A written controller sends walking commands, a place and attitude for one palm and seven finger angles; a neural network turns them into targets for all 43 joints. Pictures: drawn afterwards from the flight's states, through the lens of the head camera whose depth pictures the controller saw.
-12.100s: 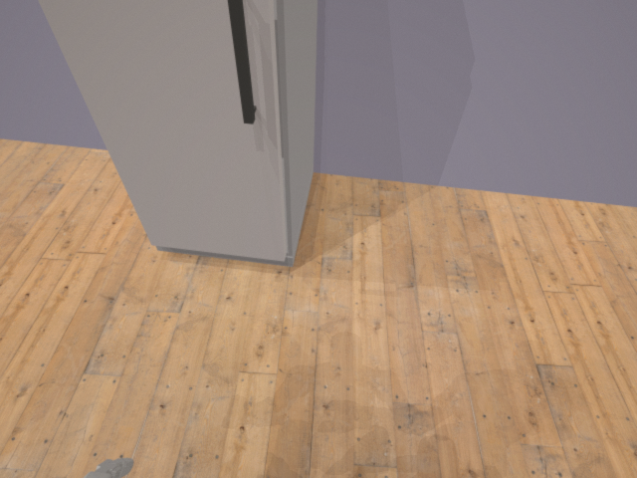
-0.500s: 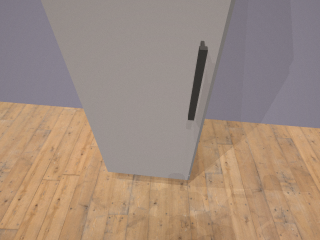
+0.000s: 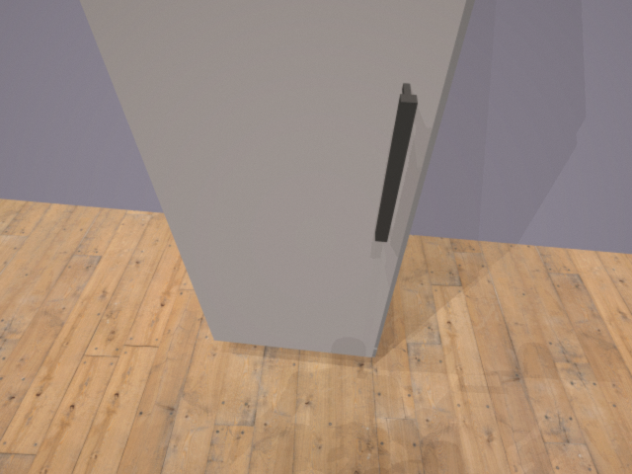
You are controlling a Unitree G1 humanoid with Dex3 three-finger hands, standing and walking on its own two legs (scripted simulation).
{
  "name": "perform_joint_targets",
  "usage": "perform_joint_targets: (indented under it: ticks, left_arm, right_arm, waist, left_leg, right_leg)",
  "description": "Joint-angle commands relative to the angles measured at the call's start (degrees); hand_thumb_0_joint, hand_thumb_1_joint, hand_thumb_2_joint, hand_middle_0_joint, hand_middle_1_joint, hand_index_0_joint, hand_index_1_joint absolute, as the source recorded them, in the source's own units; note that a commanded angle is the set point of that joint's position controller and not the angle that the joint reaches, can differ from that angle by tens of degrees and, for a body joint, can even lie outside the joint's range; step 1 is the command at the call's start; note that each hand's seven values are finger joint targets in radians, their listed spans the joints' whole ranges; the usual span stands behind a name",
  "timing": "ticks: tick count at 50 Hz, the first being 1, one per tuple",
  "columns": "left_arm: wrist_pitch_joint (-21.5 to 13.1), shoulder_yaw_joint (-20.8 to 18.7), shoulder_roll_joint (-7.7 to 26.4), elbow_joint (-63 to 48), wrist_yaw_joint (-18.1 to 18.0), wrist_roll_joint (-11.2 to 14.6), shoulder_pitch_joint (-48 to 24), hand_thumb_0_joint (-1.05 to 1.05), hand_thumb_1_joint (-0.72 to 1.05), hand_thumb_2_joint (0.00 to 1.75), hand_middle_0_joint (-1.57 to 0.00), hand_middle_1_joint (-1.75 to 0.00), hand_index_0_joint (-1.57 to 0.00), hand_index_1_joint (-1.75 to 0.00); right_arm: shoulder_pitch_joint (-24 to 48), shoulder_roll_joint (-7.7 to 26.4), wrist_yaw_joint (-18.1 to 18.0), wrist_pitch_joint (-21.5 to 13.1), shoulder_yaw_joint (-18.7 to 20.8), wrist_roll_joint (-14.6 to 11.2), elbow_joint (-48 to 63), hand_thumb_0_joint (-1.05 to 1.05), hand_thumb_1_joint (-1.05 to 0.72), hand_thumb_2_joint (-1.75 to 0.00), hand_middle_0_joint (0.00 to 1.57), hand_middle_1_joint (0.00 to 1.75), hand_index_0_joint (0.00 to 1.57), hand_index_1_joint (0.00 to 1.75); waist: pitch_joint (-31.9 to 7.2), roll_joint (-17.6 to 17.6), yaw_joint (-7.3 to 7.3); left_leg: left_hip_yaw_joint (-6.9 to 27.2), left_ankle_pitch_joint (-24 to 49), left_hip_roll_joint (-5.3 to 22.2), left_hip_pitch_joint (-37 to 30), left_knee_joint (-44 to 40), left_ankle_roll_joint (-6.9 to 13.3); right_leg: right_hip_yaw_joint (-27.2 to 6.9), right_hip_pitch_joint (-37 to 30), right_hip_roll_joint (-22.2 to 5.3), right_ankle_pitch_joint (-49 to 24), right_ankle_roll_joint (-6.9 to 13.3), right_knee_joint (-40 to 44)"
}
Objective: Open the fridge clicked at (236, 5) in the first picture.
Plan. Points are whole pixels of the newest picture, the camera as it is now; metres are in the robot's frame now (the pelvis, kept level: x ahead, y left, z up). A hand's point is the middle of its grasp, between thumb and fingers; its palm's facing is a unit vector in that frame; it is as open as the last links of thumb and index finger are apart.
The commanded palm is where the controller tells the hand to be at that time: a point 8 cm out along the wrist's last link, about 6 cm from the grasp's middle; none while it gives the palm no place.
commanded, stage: look again from close up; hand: right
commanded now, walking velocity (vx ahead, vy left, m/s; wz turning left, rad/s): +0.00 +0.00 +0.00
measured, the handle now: (392, 171) +0.57 -0.09 +0.08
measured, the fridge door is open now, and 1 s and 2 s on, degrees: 0 0 0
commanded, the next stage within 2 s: none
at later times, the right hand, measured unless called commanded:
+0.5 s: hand out of the picture +0.05 -0.22 -0.17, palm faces -0.04 +0.96 -0.28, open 7.4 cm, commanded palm none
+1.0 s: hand out of the picture +0.05 -0.22 -0.17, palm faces -0.03 +0.96 -0.28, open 7.4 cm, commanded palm none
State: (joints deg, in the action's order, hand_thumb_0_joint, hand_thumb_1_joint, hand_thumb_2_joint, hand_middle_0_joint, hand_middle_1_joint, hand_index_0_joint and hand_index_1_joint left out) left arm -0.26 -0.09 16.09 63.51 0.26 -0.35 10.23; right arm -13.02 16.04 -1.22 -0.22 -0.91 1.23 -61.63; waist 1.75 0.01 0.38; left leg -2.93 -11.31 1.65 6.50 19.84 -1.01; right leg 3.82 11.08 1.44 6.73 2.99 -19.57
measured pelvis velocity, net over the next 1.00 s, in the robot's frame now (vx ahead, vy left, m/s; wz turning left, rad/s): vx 0.02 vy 0.00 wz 0.01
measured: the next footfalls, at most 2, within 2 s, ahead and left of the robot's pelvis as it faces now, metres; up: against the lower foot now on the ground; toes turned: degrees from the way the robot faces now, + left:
none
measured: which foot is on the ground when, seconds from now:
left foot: down 0.00-1.00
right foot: down 0.00-1.00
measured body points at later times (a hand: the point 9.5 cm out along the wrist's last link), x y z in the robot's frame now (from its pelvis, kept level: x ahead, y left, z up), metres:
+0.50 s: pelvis +0.01 +0.00 +0.00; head +0.01 +0.00 +0.45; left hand +0.06 +0.27 -0.14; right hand +0.05 -0.27 -0.15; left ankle -0.01 +0.13 -0.75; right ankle +0.05 -0.08 -0.75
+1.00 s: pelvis +0.02 +0.00 +0.00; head +0.02 +0.00 +0.45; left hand +0.06 +0.27 -0.14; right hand +0.05 -0.27 -0.15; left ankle -0.01 +0.13 -0.75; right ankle +0.05 -0.08 -0.75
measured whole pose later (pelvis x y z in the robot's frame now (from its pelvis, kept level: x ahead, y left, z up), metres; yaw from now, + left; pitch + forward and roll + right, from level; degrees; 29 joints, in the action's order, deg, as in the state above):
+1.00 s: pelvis +0.02 +0.00 +0.00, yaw +0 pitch -2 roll +0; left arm -0.6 0.4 15.5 64.3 -0.2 -0.3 10.2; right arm -13.1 15.3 -1.2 -0.2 -0.8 1.1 -62.8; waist 1.7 0.2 0.2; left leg -2.6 -12.0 1.7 4.5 18.3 -1.0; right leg 4.1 9.2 1.5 7.7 2.8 -18.5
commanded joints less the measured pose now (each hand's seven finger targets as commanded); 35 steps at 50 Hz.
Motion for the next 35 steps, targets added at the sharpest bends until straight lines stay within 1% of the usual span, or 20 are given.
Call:
perform_joint_targets:
  ticks: [1, 4, 5, 8, 10, 11, 13, 14, 15, 16, 19, 20, 21, 24, 25, 27, 29, 30, 34, 35]
  left_arm:
    - [-1.12, -1.89, 10.25, -3.19, -0.4, 0.12, -1.34, 0.0, 0.9, 0.9, -0.2, -0.3, -0.2, -0.3]
    - [-1.17, -1.84, 10.23, -2.98, -0.49, 0.08, -1.49, 0.0, 0.9, 0.9, -0.2, -0.3, -0.2, -0.3]
    - [-1.11, -1.81, 10.12, -3.06, -0.44, 0.13, -1.36, 0.0, 0.9, 0.9, -0.2, -0.3, -0.2, -0.3]
    - [-1.22, -1.77, 10.21, -3.03, -0.5, 0.12, -1.44, 0.0, 0.9, 0.9, -0.2, -0.3, -0.2, -0.3]
    - [-1.14, -1.76, 10.12, -3.03, -0.49, 0.13, -1.58, 0.0, 0.9, 0.9, -0.2, -0.3, -0.2, -0.3]
    - [-1.17, -1.75, 10.05, -2.93, -0.49, 0.11, -1.49, 0.0, 0.9, 0.9, -0.2, -0.3, -0.2, -0.3]
    - [-1.16, -1.67, 10.05, -2.89, -0.53, 0.07, -1.57, 0.0, 0.9, 0.9, -0.2, -0.3, -0.2, -0.3]
    - [-1.21, -1.7, 10.03, -2.81, -0.55, 0.07, -1.42, 0.0, 0.9, 0.9, -0.2, -0.3, -0.2, -0.3]
    - [-1.22, -1.62, 10.01, -2.9, -0.54, 0.16, -1.54, 0.0, 0.9, 0.9, -0.2, -0.3, -0.2, -0.3]
    - [-1.25, -1.64, 9.96, -2.83, -0.55, 0.13, -1.63, 0.0, 0.9, 0.9, -0.2, -0.3, -0.2, -0.3]
    - [-1.22, -1.6, 9.96, -2.74, -0.59, 0.09, -1.42, 0.0, 0.9, 0.9, -0.2, -0.3, -0.2, -0.3]
    - [-1.18, -1.66, 9.91, -2.8, -0.59, 0.1, -1.49, 0.0, 0.9, 0.9, -0.2, -0.3, -0.2, -0.3]
    - [-1.23, -1.6, 9.95, -2.74, -0.61, 0.08, -1.46, 0.0, 0.9, 0.9, -0.2, -0.3, -0.2, -0.3]
    - [-1.32, -1.6, 9.89, -2.74, -0.67, 0.07, -1.24, 0.0, 0.9, 0.9, -0.2, -0.3, -0.2, -0.3]
    - [-1.33, -1.6, 9.83, -2.72, -0.65, 0.1, -1.34, 0.0, 0.9, 0.9, -0.2, -0.3, -0.2, -0.3]
    - [-1.44, -1.52, 9.79, -2.65, -0.7, 0.15, -1.21, 0.0, 0.9, 0.9, -0.2, -0.3, -0.2, -0.3]
    - [-1.4, -1.52, 9.73, -2.52, -0.74, 0.15, -1.17, 0.0, 0.9, 0.9, -0.2, -0.3, -0.2, -0.3]
    - [-1.38, -1.5, 9.77, -2.56, -0.72, 0.17, -1.32, 0.0, 0.9, 0.9, -0.2, -0.3, -0.2, -0.3]
    - [-1.28, -1.44, 9.72, -2.4, -0.75, 0.1, -1.09, 0.0, 0.9, 0.9, -0.2, -0.3, -0.2, -0.3]
    - [-1.22, -1.47, 9.57, -2.45, -0.73, 0.13, -1.22, 0.0, 0.9, 0.9, -0.2, -0.3, -0.2, -0.3]
  right_arm:
    - [0.01, 9.43, -0.46, -1.42, 1.68, -0.1, 2.49, 0.0, -0.9, -0.9, 0.2, 0.3, 0.2, 0.3]
    - [-0.12, 9.16, -0.43, -1.33, 1.63, -0.16, 2.2, 0.0, -0.9, -0.9, 0.2, 0.3, 0.2, 0.3]
    - [-0.29, 9.33, -0.46, -1.4, 1.6, -0.14, 2.21, 0.0, -0.9, -0.9, 0.2, 0.3, 0.2, 0.3]
    - [0.03, 9.17, -0.45, -1.36, 1.61, -0.17, 2.18, 0.0, -0.9, -0.9, 0.2, 0.3, 0.2, 0.3]
    - [-0.24, 9.19, -0.46, -1.43, 1.61, -0.13, 2.11, 0.0, -0.9, -0.9, 0.2, 0.3, 0.2, 0.3]
    - [-0.18, 9.15, -0.49, -1.41, 1.57, -0.17, 2.06, 0.0, -0.9, -0.9, 0.2, 0.3, 0.2, 0.3]
    - [-0.13, 9.01, -0.43, -1.34, 1.56, -0.2, 2.09, 0.0, -0.9, -0.9, 0.2, 0.3, 0.2, 0.3]
    - [0.07, 9.04, -0.43, -1.33, 1.62, -0.16, 2.04, 0.0, -0.9, -0.9, 0.2, 0.3, 0.2, 0.3]
    - [-0.23, 9.24, -0.47, -1.42, 1.58, -0.13, 2.05, 0.0, -0.9, -0.9, 0.2, 0.3, 0.2, 0.3]
    - [0.02, 9.14, -0.49, -1.4, 1.62, -0.15, 2.01, 0.0, -0.9, -0.9, 0.2, 0.3, 0.2, 0.3]
    - [0.08, 8.88, -0.42, -1.32, 1.59, -0.19, 1.87, 0.0, -0.9, -0.9, 0.2, 0.3, 0.2, 0.3]
    - [-0.02, 8.95, -0.46, -1.31, 1.57, -0.13, 1.88, 0.0, -0.9, -0.9, 0.2, 0.3, 0.2, 0.3]
    - [-0.03, 8.86, -0.47, -1.27, 1.64, -0.15, 1.88, 0.0, -0.9, -0.9, 0.2, 0.3, 0.2, 0.3]
    - [-0.2, 8.69, -0.42, -1.24, 1.69, -0.19, 1.74, 0.0, -0.9, -0.9, 0.2, 0.3, 0.2, 0.3]
    - [-0.4, 8.88, -0.46, -1.33, 1.65, -0.16, 1.78, 0.0, -0.9, -0.9, 0.2, 0.3, 0.2, 0.3]
    - [-0.13, 8.87, -0.47, -1.34, 1.72, -0.22, 1.76, 0.0, -0.9, -0.9, 0.2, 0.3, 0.2, 0.3]
    - [-0.02, 8.75, -0.47, -1.34, 1.69, -0.2, 1.57, 0.0, -0.9, -0.9, 0.2, 0.3, 0.2, 0.3]
    - [-0.36, 8.82, -0.48, -1.38, 1.66, -0.15, 1.62, 0.0, -0.9, -0.9, 0.2, 0.3, 0.2, 0.3]
    - [-0.23, 8.53, -0.44, -1.17, 1.61, -0.22, 1.44, 0.0, -0.9, -0.9, 0.2, 0.3, 0.2, 0.3]
    - [-0.6, 8.56, -0.47, -1.24, 1.66, -0.13, 1.34, 0.0, -0.9, -0.9, 0.2, 0.3, 0.2, 0.3]
  waist:
    - [-1.08, 0.45, -0.06]
    - [-0.88, -0.47, -0.12]
    - [-1.17, 0.29, -0.21]
    - [-1.1, -0.04, -0.15]
    - [-0.89, 0.65, -0.27]
    - [-1.35, 0.26, -0.09]
    - [-0.9, -0.2, -0.1]
    - [-1.28, -0.22, 0.0]
    - [-1.41, 0.13, -0.33]
    - [-1.58, -0.03, -0.1]
    - [-0.89, 0.31, -0.08]
    - [-0.53, 0.4, -0.27]
    - [-1.02, -0.3, -0.18]
    - [-1.45, -0.2, -0.17]
    - [-2.08, 0.17, -0.31]
    - [-2.31, -0.19, -0.22]
    - [-1.41, 0.46, -0.17]
    - [-1.31, 0.53, -0.4]
    - [-0.16, -0.18, -0.23]
    - [-0.26, 0.5, -0.42]
  left_leg:
    - [5.9, 0.9, 5.92, 2.6, -4.41, 2.08]
    - [5.84, 0.78, 5.9, 2.65, -4.51, 2.0]
    - [5.84, 1.14, 5.88, 2.38, -4.58, 2.04]
    - [5.78, 1.57, 5.98, 2.27, -4.5, 1.94]
    - [5.85, 1.84, 5.89, 2.46, -4.69, 1.93]
    - [5.87, 1.86, 5.99, 2.29, -4.62, 1.95]
    - [5.92, 1.34, 5.92, 2.52, -4.7, 1.96]
    - [5.89, 1.68, 5.84, 2.08, -4.57, 1.93]
    - [5.92, 2.71, 5.96, 1.79, -4.69, 1.92]
    - [5.9, 2.51, 5.95, 1.66, -4.62, 1.9]
    - [5.77, 1.52, 5.84, 2.18, -4.65, 1.83]
    - [5.73, 1.94, 5.83, 2.26, -4.72, 1.81]
    - [5.74, 1.96, 5.9, 1.89, -4.6, 1.83]
    - [5.64, 2.0, 5.89, 1.61, -4.63, 1.77]
    - [5.65, 3.04, 5.93, 1.37, -4.58, 1.78]
    - [5.62, 3.54, 6.03, 0.85, -4.54, 1.74]
    - [5.64, 3.1, 5.95, 1.19, -4.75, 1.69]
    - [5.6, 3.85, 6.06, 1.18, -4.9, 1.74]
    - [5.7, 1.6, 5.87, 1.79, -4.98, 1.69]
    - [5.64, 2.05, 5.95, 1.77, -5.19, 1.74]
  right_leg:
    - [-9.0, -1.8, -8.66, 1.86, -1.56, 4.38]
    - [-9.0, -2.16, -8.68, 2.23, -1.63, 4.8]
    - [-8.96, -2.23, -8.75, 1.51, -1.55, 4.49]
    - [-8.88, -2.58, -8.72, 0.64, -1.57, 4.57]
    - [-8.72, -2.73, -8.71, 0.06, -1.55, 4.15]
    - [-8.67, -2.95, -8.67, -0.11, -1.57, 4.23]
    - [-8.65, -2.85, -8.72, 0.96, -1.64, 4.65]
    - [-8.72, -2.81, -8.7, 0.6, -1.69, 4.72]
    - [-8.6, -2.96, -8.82, -0.97, -1.54, 4.13]
    - [-8.64, -3.11, -8.75, -0.98, -1.6, 4.33]
    - [-8.58, -2.92, -8.71, 0.41, -1.72, 4.75]
    - [-8.6, -2.8, -8.79, -0.3, -1.62, 4.48]
    - [-8.64, -2.91, -8.72, -0.39, -1.63, 4.61]
    - [-8.74, -3.36, -8.72, -0.27, -1.66, 4.85]
    - [-8.62, -3.91, -8.84, -2.07, -1.54, 4.24]
    - [-8.59, -3.99, -8.86, -3.03, -1.55, 4.29]
    - [-8.64, -3.73, -8.81, -2.47, -1.61, 4.55]
    - [-8.41, -3.8, -8.92, -3.49, -1.5, 4.06]
    - [-8.79, -3.12, -8.66, 0.02, -1.7, 5.21]
    - [-8.59, -3.25, -8.76, -0.66, -1.59, 4.75]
